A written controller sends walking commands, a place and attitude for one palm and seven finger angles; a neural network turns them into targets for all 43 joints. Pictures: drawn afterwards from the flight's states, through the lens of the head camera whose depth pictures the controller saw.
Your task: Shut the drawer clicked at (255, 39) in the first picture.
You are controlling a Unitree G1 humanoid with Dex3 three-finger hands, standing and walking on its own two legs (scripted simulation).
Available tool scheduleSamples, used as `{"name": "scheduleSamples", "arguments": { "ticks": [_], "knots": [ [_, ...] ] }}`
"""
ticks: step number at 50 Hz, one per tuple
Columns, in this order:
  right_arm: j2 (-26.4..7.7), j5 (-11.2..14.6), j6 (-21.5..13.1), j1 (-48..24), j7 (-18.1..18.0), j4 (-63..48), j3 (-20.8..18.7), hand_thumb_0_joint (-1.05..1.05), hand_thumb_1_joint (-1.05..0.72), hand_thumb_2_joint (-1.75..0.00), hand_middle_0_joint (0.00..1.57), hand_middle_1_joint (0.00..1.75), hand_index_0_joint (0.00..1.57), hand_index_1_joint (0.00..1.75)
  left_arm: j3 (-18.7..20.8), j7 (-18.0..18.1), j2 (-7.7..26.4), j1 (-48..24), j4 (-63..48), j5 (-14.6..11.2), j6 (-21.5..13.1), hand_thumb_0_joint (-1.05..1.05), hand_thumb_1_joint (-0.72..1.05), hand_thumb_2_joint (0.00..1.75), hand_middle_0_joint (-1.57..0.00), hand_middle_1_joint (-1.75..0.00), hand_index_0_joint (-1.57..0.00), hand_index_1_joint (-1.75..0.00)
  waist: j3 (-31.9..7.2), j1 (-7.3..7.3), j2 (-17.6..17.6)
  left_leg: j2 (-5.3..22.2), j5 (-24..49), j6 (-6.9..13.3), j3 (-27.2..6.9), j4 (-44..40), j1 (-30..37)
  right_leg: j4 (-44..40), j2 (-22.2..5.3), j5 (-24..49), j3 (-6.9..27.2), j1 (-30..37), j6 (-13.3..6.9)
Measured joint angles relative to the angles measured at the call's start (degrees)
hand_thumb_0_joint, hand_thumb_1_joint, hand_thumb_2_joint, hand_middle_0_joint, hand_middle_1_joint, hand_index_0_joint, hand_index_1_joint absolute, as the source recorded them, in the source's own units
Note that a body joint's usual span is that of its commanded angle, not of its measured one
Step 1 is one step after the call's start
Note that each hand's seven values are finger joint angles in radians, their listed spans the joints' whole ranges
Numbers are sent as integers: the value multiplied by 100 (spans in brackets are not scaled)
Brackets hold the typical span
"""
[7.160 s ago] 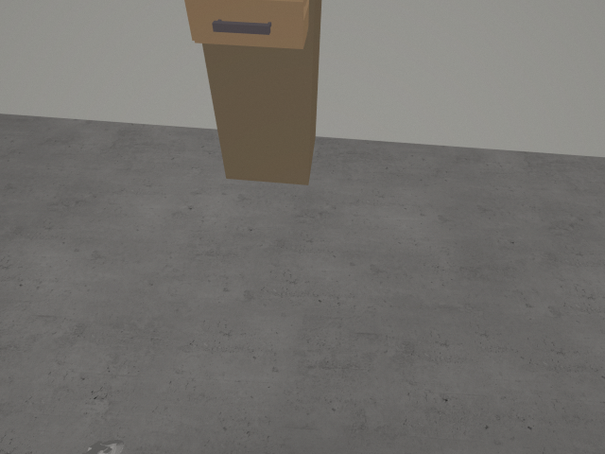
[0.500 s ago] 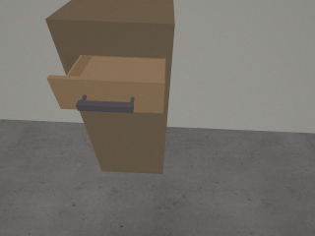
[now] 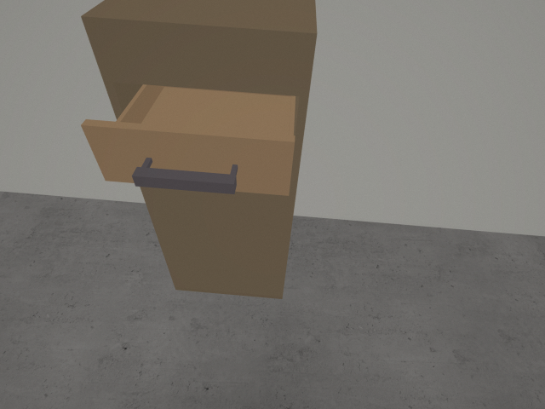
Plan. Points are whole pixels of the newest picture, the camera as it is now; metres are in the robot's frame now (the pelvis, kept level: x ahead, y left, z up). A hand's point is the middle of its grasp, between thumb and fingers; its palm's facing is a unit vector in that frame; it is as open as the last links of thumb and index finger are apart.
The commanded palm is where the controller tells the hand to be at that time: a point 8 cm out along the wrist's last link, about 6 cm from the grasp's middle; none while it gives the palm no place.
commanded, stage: shuffle to correct the standing spot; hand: left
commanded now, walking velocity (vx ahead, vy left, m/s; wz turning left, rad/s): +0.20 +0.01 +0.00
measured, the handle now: (188, 173) +0.50 +0.20 +0.06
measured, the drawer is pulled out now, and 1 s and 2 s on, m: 0.16 0.16 0.16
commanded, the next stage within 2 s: come to a stop and stand still in 0.08 s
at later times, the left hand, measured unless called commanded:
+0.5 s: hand out of the picture +0.15 +0.17 -0.17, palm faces +0.06 -0.98 -0.21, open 7.3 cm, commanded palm none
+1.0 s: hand out of the picture +0.02 +0.15 -0.16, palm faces +0.05 -0.99 -0.16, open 7.3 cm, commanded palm none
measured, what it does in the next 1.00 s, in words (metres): steps on the spot: right foot, then left foot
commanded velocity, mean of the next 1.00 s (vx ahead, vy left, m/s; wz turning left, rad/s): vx -0.03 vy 0.01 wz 0.00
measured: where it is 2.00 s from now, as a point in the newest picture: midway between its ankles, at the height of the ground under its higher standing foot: outside the picture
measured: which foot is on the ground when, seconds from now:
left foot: down 0.00-0.32, up 0.34-0.52, down 0.54-1.00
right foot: down 0.00-0.06, up 0.08-0.28, down 0.30-1.00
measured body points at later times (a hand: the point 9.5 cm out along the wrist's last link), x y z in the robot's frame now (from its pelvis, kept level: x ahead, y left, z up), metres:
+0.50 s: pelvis +0.07 -0.01 +0.00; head +0.09 -0.01 +0.45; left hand +0.15 +0.22 -0.15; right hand +0.06 -0.22 -0.16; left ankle +0.07 +0.11 -0.72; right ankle +0.11 -0.11 -0.73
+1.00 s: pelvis +0.04 -0.01 +0.01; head +0.03 -0.01 +0.46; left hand +0.02 +0.20 -0.15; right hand +0.10 -0.24 -0.14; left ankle +0.09 +0.11 -0.73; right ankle +0.03 -0.11 -0.73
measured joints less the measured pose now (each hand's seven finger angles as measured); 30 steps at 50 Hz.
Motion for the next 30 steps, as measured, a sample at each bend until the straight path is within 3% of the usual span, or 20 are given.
{"name": "scheduleSamples", "arguments": {
  "ticks": [2, 5, 9, 12, 15, 21, 23, 26, 27, 30],
  "knots": [
    [25, 3, -43, 6, -1, -5, -3, 1, -91, -90, 19, 30, 19, 30, 24, -4, 0, 34, 13, -2, 13, 1, 91, 90, -20, -30, -20, -30, -29, 9, -69, -31, -93, 0, 39, 9, 56, 77, -31, -135, 41, 12, 6],
    [75, -5, -203, 23, -32, -45, -3, 1, -91, -90, 19, 30, 19, 30, 31, -23, 0, 29, 58, 30, 51, 1, 91, 90, -20, -30, -20, -30, -53, -24, -143, -70, -204, 70, 171, -90, 215, 582, -57, -475, 70, -146, -174],
    [159, -45, -387, 124, -105, -64, 34, 1, -91, -90, 19, 30, 19, 30, 45, -56, 19, -296, 17, 30, 48, 1, 91, 90, -20, -30, -20, -30, 65, -212, -20, -30, -124, 93, 212, -528, 576, 1732, 3, -1035, -190, -696, -290],
    [215, -53, -376, 237, -110, 21, 78, 0, -91, -90, 19, 30, 19, 30, 98, -19, 139, -687, -118, 55, 34, 3, 94, 90, -20, -30, -20, -30, 213, -285, 118, 27, -69, 28, 141, -805, 820, 1169, 29, -690, -404, -781, -296],
    [281, 26, -297, 376, -130, 134, 111, 1, -90, -90, 20, 30, 20, 30, 150, -14, 352, -915, -361, -4, -138, 4, 95, 90, -20, -30, -20, -30, 316, -234, 87, -24, -290, -66, 117, -528, 852, 81, 4, 772, -436, -506, -292],
    [176, 162, 47, 18, -200, 194, -27, 1, -90, -90, 20, 30, 20, 30, 80, 156, 280, -1337, -513, -14, -177, 2, 94, 90, -20, -30, -20, -30, 437, -245, 237, 23, -1190, -173, 2, 1253, -72, 187, -79, 151, -670, -264, -296],
    [168, 166, 91, -231, -176, 75, -73, 1, -91, -90, 20, 30, 19, 30, 76, 179, 247, -1435, -566, 5, -91, 1, 93, 90, -20, -30, -20, -30, 509, -233, 116, 46, -1001, -223, 80, 1092, -268, 106, -142, 234, -668, -221, -267],
    [142, 131, 43, -499, -129, -151, -129, 1, -91, -90, 19, 30, 19, 30, 148, 190, 234, -1488, -649, -34, 55, 1, 94, 90, -20, -30, -20, -30, 540, -194, -46, 102, 99, -278, 229, 139, -259, 227, -205, 237, -613, -294, -206],
    [121, 109, 25, -559, -119, -218, -143, 1, -91, -90, 19, 30, 19, 30, 166, 172, 245, -1487, -672, -48, 114, 0, 94, 90, -20, -30, -20, -30, 535, -175, -63, 127, 512, -240, 257, -61, -239, 343, -203, 195, -594, -350, -176],
    [109, -2, 62, -688, -128, -344, -173, 1, -92, -90, 19, 30, 19, 30, 230, 147, 314, -1422, -698, -61, 310, 0, 95, 90, -20, -30, -20, -30, 429, -111, -202, 74, 511, -40, 398, -9, -283, 833, -171, -413, -305, -554, -149]
  ]
}}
